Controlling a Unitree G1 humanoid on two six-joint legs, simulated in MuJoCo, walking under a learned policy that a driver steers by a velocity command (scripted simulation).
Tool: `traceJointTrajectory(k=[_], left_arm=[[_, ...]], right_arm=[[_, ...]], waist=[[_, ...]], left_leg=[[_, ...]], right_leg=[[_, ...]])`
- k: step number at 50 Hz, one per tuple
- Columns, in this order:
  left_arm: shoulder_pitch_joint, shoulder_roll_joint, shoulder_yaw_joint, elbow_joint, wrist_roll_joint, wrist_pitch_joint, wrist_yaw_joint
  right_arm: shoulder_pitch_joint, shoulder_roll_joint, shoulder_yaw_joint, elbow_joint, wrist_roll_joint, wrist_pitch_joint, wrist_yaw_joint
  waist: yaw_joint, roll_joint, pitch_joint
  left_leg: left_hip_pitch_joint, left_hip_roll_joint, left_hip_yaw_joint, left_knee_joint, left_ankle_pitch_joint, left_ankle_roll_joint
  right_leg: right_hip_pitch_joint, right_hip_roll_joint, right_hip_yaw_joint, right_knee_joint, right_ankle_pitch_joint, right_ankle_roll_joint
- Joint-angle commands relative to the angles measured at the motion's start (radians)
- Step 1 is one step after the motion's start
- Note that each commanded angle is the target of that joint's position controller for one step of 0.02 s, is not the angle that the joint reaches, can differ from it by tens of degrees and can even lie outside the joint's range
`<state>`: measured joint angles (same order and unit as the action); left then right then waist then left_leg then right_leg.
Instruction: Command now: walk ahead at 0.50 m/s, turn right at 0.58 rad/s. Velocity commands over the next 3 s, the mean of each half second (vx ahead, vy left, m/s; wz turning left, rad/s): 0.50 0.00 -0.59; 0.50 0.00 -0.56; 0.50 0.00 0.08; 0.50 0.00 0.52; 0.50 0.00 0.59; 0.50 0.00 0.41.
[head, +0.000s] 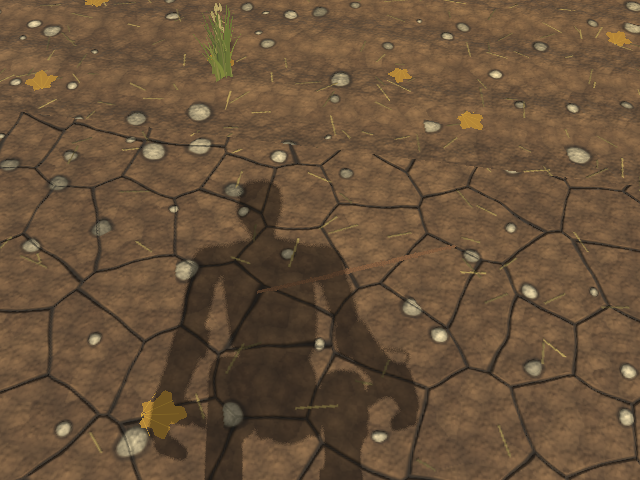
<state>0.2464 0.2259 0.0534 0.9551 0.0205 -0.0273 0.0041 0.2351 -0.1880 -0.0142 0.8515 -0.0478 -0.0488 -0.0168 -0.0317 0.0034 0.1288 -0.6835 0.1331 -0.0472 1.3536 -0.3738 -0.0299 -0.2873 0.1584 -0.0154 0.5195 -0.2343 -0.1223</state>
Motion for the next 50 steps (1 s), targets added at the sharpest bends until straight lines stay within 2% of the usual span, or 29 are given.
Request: traceJointTrajectory(k=[1,3,4,6,7,8,9,10,11,12,13,15,17,20,24,27,30,32,33,34,35,36,37,38,39,41,43,45,50], left_arm=[[-0.118,0.186,0.039,-0.103,0.000,-0.050,0.002],[-0.058,0.174,0.044,-0.098,-0.016,-0.048,-0.018],[-0.020,0.171,0.046,-0.092,-0.023,-0.040,-0.023],[0.044,0.180,0.052,-0.092,-0.016,-0.020,-0.028],[0.054,0.185,0.056,-0.096,-0.011,-0.012,-0.026],[0.047,0.184,0.056,-0.103,-0.005,-0.008,-0.022],[0.038,0.148,0.046,-0.119,-0.001,-0.015,-0.020],[0.044,0.062,0.026,-0.159,-0.016,-0.030,-0.022],[0.098,0.092,0.030,-0.188,-0.002,-0.023,-0.024],[0.078,0.133,0.035,-0.161,0.016,-0.006,-0.025],[0.033,0.128,0.035,-0.165,0.015,0.000,-0.038],[0.024,0.110,0.033,-0.166,0.013,0.013,-0.059],[0.027,0.106,0.030,-0.163,0.017,0.025,-0.065],[-0.054,0.100,0.028,-0.192,0.017,0.033,-0.063],[-0.175,0.075,0.013,-0.234,0.012,0.034,-0.072],[-0.258,0.067,0.002,-0.265,0.013,0.029,-0.086],[-0.293,0.078,0.003,-0.282,0.022,0.028,-0.090],[-0.245,0.089,0.010,-0.272,0.026,0.025,-0.083],[-0.155,0.102,0.020,-0.248,0.026,0.018,-0.075],[0.008,0.122,0.035,-0.194,0.031,0.006,-0.062],[0.152,0.204,0.063,-0.161,0.039,-0.002,-0.044],[0.120,0.335,0.086,-0.187,0.016,0.003,-0.032],[0.167,0.312,0.085,-0.185,0.000,0.016,-0.020],[0.123,0.273,0.074,-0.166,-0.002,0.016,-0.011],[0.071,0.215,0.059,-0.168,-0.008,0.011,-0.008],[-0.005,0.163,0.041,-0.183,-0.020,-0.003,-0.002],[0.012,0.159,0.037,-0.179,-0.028,-0.024,-0.006],[0.049,0.178,0.042,-0.166,-0.025,-0.034,-0.009],[0.166,0.157,0.027,-0.124,-0.024,-0.043,-0.005]], right_arm=[[0.097,-0.097,-0.018,-0.060,0.011,-0.008,0.020],[0.080,-0.100,-0.022,-0.046,0.034,-0.014,0.024],[0.022,-0.110,-0.025,-0.061,0.035,-0.015,0.024],[-0.075,-0.123,-0.032,-0.097,0.027,-0.016,0.024],[-0.074,-0.129,-0.037,-0.101,0.018,-0.020,0.028],[-0.019,-0.137,-0.042,-0.085,0.011,-0.027,0.030],[0.104,-0.190,-0.060,-0.058,-0.003,-0.041,0.026],[0.226,-0.292,-0.081,-0.050,-0.015,-0.048,0.012],[0.211,-0.337,-0.097,-0.036,0.004,-0.027,0.005],[0.127,-0.245,-0.078,-0.070,0.009,-0.016,0.003],[0.065,-0.192,-0.065,-0.080,0.013,-0.013,0.005],[0.013,-0.158,-0.057,-0.077,0.016,-0.015,0.004],[0.038,-0.149,-0.060,-0.058,0.022,-0.032,0.011],[0.085,-0.155,-0.066,-0.031,0.030,-0.053,0.012],[0.112,-0.160,-0.069,-0.012,0.031,-0.051,0.007],[0.126,-0.180,-0.074,0.000,0.028,-0.048,0.008],[0.163,-0.207,-0.081,0.023,0.025,-0.034,0.007],[0.176,-0.234,-0.086,0.036,0.023,-0.021,0.003],[0.180,-0.246,-0.087,0.040,0.024,-0.013,0.003],[0.175,-0.247,-0.084,0.036,0.028,-0.004,0.005],[0.189,-0.211,-0.072,0.007,0.023,-0.001,0.007],[0.193,-0.103,-0.050,-0.081,0.025,-0.010,0.032],[0.042,-0.207,-0.069,-0.098,0.019,-0.020,0.033],[0.002,-0.195,-0.065,-0.111,0.036,-0.031,0.037],[0.025,-0.183,-0.059,-0.092,0.038,-0.041,0.033],[0.065,-0.179,-0.060,-0.075,0.008,-0.016,0.029],[0.071,-0.165,-0.059,-0.077,0.000,0.015,0.035],[0.031,-0.151,-0.056,-0.089,0.001,0.028,0.039],[-0.151,-0.135,-0.046,-0.141,0.005,0.023,0.047]], waist=[[-0.064,-0.039,-0.128],[-0.025,-0.073,-0.196],[0.006,-0.071,-0.186],[0.045,-0.053,-0.156],[0.033,-0.051,-0.138],[-0.006,-0.038,-0.133],[-0.066,0.045,-0.163],[-0.101,0.241,-0.256],[-0.034,0.371,-0.296],[-0.020,0.172,-0.192],[-0.014,0.099,-0.113],[0.020,0.133,-0.071],[0.026,0.125,-0.088],[0.023,0.092,-0.104],[0.005,0.098,-0.092],[-0.010,0.105,-0.061],[-0.017,0.111,-0.045],[0.007,0.119,-0.083],[0.047,0.115,-0.137],[0.121,0.068,-0.234],[0.173,-0.048,-0.349],[0.098,-0.294,-0.417],[0.169,-0.109,-0.381],[0.136,-0.078,-0.247],[0.087,-0.023,-0.178],[0.018,-0.032,-0.152],[0.000,-0.031,-0.159],[0.005,-0.029,-0.136],[0.069,-0.053,-0.080]], left_leg=[[0.345,-0.015,0.027,-0.491,0.281,-0.022],[0.376,-0.045,0.028,-0.582,0.377,-0.008],[0.360,-0.052,0.034,-0.619,0.373,-0.005],[0.361,-0.079,0.046,-0.689,0.277,-0.002],[0.401,-0.092,0.048,-0.735,0.235,0.001],[0.484,-0.107,0.044,-0.789,0.185,0.010],[0.623,-0.036,-0.069,-0.871,0.077,0.042],[0.807,0.226,-0.382,-1.009,-0.108,0.106],[0.811,0.343,-0.724,-1.129,-0.234,0.185],[0.723,0.303,-0.631,-1.127,-0.391,0.185],[0.632,0.250,-0.491,-1.131,-0.322,0.167],[0.547,0.167,-0.249,-1.161,-0.054,0.133],[0.544,0.142,-0.114,-1.165,0.175,0.135],[0.604,0.142,0.007,-1.169,0.379,0.157],[0.634,0.136,0.116,-1.182,0.389,0.155],[0.638,0.144,0.176,-1.185,0.388,0.145],[0.697,0.163,0.222,-1.133,0.513,0.134],[0.744,0.163,0.265,-0.991,0.829,0.125],[0.754,0.156,0.286,-0.843,0.964,0.121],[0.684,0.132,0.320,-0.610,0.938,0.099],[0.451,0.108,0.319,-0.306,0.588,0.068],[0.016,-0.098,0.228,0.000,-0.213,0.006],[-0.098,-0.091,0.050,0.040,-0.143,0.018],[-0.129,-0.044,0.041,0.001,-0.030,0.033],[-0.054,-0.011,0.038,-0.098,0.044,0.036],[0.074,0.011,0.027,-0.185,0.074,0.015],[0.102,-0.002,0.036,-0.230,0.077,-0.005],[0.068,-0.010,0.050,-0.297,0.133,-0.018],[-0.014,-0.024,0.066,-0.526,0.335,-0.011]], right_leg=[[-0.226,-0.249,0.205,-0.244,0.554,-0.162],[-0.101,-0.249,0.222,-0.202,0.506,-0.137],[-0.063,-0.254,0.248,-0.188,0.435,-0.124],[-0.027,-0.268,0.328,-0.155,0.260,-0.099],[-0.035,-0.266,0.364,-0.129,0.164,-0.083],[-0.065,-0.242,0.375,-0.062,0.091,-0.064],[-0.140,-0.169,0.326,0.132,0.049,-0.029],[-0.292,-0.039,0.139,0.463,-0.159,0.015],[-0.453,-0.023,0.063,0.624,-0.377,0.017],[-0.485,-0.114,0.101,0.716,-0.303,0.010],[-0.483,-0.141,0.092,0.713,-0.215,0.016],[-0.425,-0.192,0.086,0.659,-0.099,0.045],[-0.394,-0.200,0.069,0.653,-0.020,0.069],[-0.436,-0.210,0.056,0.592,0.042,0.089],[-0.426,-0.220,0.020,0.396,0.156,0.100],[-0.358,-0.220,-0.035,0.236,0.172,0.079],[-0.303,-0.197,-0.089,0.144,0.074,0.037],[-0.205,-0.136,-0.134,0.105,-0.028,-0.004],[-0.107,-0.092,-0.146,0.075,-0.054,-0.030],[0.105,-0.049,-0.143,-0.002,-0.010,-0.060],[0.369,-0.222,0.110,-0.048,-0.157,-0.110],[0.621,-0.500,0.678,-0.179,-0.180,-0.247],[0.607,-0.491,0.717,-0.253,-0.105,-0.235],[0.509,-0.465,0.545,-0.235,0.053,-0.215],[0.369,-0.414,0.436,-0.238,0.222,-0.180],[0.223,-0.326,0.313,-0.265,0.363,-0.147],[0.183,-0.296,0.284,-0.281,0.424,-0.157],[0.165,-0.280,0.266,-0.308,0.401,-0.155],[0.232,-0.270,0.245,-0.332,0.467,-0.099]])
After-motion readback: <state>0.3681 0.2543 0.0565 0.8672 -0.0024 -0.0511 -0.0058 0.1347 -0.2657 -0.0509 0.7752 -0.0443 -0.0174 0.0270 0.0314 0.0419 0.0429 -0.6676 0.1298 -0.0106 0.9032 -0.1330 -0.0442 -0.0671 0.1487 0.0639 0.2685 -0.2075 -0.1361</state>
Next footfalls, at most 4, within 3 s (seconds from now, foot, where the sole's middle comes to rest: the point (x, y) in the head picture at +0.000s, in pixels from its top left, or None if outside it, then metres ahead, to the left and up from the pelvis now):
0.18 left None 0.27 0.16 -0.76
0.68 right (383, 460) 0.43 -0.13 -0.76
1.24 left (400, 300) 0.80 -0.21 -0.76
1.74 right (511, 252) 0.93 -0.50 -0.76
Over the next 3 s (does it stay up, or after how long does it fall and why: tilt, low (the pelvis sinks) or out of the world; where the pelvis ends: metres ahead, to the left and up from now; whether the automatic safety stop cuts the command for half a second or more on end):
stays up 1.49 -0.39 0.02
